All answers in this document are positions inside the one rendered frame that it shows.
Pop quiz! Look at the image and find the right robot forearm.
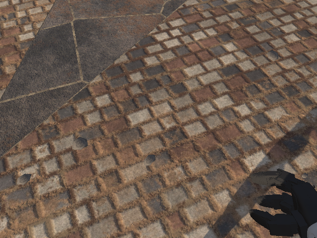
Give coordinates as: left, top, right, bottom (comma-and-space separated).
307, 222, 317, 238

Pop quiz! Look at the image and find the robot right hand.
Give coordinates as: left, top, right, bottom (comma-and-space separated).
249, 169, 317, 238

